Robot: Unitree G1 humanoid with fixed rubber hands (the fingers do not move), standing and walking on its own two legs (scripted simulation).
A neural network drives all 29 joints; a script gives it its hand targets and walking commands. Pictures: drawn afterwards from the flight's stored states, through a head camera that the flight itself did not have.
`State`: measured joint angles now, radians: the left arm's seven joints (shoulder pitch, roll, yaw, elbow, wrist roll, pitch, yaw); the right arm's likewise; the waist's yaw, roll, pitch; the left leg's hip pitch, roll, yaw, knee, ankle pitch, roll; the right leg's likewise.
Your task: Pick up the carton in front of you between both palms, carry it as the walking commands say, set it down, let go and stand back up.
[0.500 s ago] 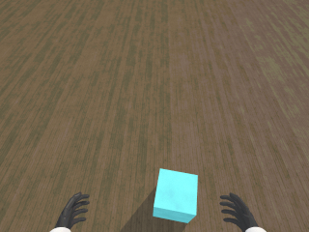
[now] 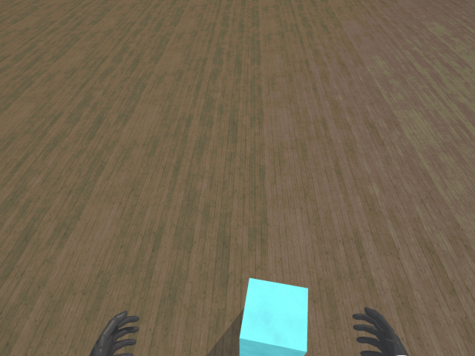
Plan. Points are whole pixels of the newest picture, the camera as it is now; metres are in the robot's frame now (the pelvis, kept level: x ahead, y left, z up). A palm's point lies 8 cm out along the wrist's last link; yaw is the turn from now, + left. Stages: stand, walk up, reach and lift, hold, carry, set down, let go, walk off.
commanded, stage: stand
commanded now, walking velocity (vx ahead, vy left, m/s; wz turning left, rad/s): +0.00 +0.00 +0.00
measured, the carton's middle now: (272, 323) +0.38 -0.12 -0.65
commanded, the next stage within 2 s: none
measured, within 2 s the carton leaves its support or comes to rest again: neither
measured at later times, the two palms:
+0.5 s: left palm out of the picture +0.12 +0.27 -0.08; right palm (419, 355) +0.16 -0.31 -0.10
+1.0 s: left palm out of the picture +0.09 +0.28 -0.08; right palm out of the picture +0.12 -0.32 -0.10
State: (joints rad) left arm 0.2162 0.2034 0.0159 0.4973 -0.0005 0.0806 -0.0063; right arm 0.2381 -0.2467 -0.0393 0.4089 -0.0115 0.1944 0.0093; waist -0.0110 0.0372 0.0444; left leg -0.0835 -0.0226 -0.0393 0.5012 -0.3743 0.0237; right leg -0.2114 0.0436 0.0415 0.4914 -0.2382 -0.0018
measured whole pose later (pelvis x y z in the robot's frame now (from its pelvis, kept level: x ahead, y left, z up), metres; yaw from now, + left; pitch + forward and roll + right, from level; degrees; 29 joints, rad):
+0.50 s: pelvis +0.02 -0.03 +0.00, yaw +3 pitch +0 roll +0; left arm 0.16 0.32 0.05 0.82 0.03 0.00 0.02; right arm 0.21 -0.36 -0.02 0.72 -0.03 0.01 -0.03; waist 0.01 0.06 0.01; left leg -0.10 -0.01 -0.10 0.49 -0.38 -0.01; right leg -0.23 0.05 -0.02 0.51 -0.28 -0.04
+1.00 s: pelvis +0.00 -0.03 +0.01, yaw +3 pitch -2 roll +0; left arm 0.13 0.34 0.05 0.95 0.02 -0.01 0.01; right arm 0.20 -0.38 0.00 0.85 -0.03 -0.01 -0.03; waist 0.01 0.04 0.02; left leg -0.06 -0.02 -0.10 0.41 -0.31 -0.01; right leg -0.19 0.04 -0.01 0.44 -0.22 -0.04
